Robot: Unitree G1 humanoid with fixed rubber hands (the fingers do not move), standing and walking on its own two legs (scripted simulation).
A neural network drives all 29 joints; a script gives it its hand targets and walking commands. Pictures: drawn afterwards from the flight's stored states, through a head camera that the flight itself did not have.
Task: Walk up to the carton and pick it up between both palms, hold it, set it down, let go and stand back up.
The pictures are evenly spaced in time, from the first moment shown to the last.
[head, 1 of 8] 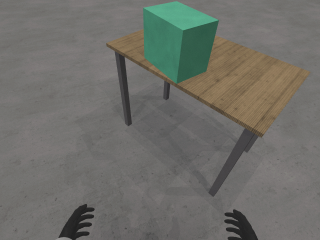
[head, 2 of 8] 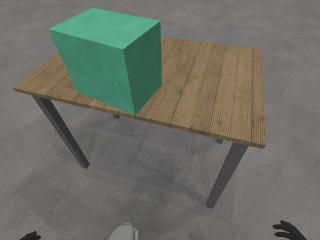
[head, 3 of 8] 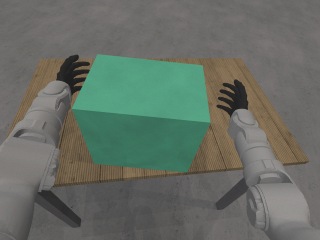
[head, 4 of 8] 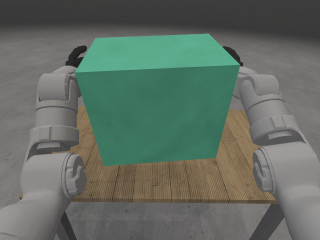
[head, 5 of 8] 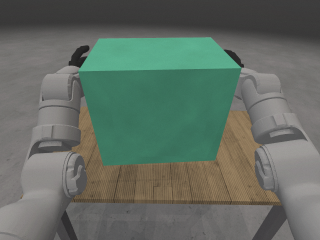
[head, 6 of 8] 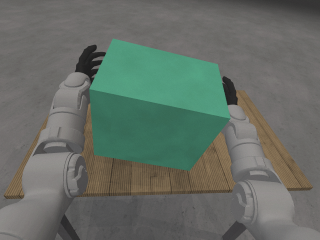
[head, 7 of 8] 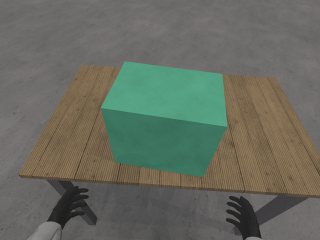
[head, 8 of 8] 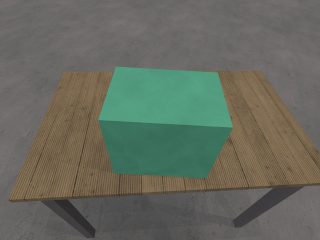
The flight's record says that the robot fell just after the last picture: no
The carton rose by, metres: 0.23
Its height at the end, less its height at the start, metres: +0.00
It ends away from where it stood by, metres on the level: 0.02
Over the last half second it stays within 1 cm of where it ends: yes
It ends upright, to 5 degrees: yes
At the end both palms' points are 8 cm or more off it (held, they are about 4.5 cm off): yes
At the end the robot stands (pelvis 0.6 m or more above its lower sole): yes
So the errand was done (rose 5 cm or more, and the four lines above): yes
